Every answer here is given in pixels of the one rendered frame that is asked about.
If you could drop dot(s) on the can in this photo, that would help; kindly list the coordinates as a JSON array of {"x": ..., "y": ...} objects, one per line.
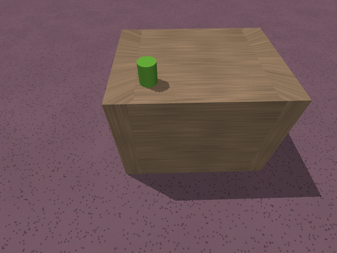
[{"x": 147, "y": 71}]

